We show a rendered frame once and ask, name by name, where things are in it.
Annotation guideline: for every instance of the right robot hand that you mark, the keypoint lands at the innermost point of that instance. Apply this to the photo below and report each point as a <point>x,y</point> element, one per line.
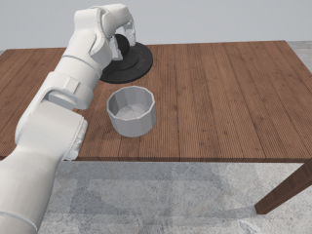
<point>250,228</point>

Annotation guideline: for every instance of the left robot hand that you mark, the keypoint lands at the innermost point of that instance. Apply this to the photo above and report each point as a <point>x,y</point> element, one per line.
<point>124,18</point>

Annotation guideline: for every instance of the knob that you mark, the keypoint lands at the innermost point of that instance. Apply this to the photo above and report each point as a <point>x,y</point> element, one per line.
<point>123,43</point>

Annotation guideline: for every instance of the lid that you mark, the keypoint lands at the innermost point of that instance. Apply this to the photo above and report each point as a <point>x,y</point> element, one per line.
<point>134,65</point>

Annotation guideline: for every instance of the pot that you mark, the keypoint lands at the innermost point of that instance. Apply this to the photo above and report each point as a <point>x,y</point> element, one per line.
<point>132,111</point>

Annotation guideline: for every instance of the robot left forearm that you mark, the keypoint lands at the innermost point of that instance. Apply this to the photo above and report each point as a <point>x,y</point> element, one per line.
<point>72,83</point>

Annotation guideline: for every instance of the left robot upper arm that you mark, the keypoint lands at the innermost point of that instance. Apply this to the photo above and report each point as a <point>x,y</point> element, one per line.
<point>27,175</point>

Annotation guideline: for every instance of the table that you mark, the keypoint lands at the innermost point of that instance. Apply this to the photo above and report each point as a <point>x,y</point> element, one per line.
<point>219,102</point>

